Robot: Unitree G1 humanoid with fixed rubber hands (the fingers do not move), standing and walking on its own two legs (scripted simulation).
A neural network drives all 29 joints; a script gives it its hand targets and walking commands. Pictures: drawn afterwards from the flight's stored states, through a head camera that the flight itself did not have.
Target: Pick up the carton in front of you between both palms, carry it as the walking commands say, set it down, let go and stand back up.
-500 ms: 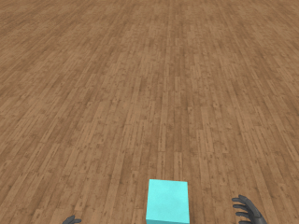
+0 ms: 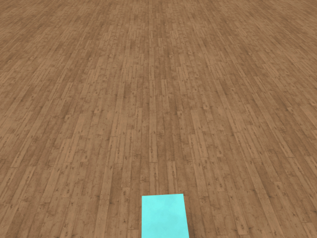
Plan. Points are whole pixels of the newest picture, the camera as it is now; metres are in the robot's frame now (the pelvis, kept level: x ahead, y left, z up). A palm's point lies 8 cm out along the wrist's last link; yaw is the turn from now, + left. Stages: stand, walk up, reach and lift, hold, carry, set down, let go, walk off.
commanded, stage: stand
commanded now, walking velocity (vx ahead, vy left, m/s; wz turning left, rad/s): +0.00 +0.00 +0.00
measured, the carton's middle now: (163, 223) +0.33 -0.02 -0.62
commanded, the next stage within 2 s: none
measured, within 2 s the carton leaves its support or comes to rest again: neither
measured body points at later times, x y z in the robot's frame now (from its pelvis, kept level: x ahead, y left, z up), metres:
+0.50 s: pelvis -0.02 +0.00 +0.01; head -0.01 -0.01 +0.46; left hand +0.06 +0.26 -0.12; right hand +0.00 -0.28 -0.12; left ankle -0.13 +0.12 -0.71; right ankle +0.00 -0.11 -0.71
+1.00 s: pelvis -0.02 +0.01 +0.01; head -0.01 +0.00 +0.46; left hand +0.05 +0.26 -0.12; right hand -0.05 -0.26 -0.13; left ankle -0.13 +0.12 -0.71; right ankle +0.00 -0.11 -0.71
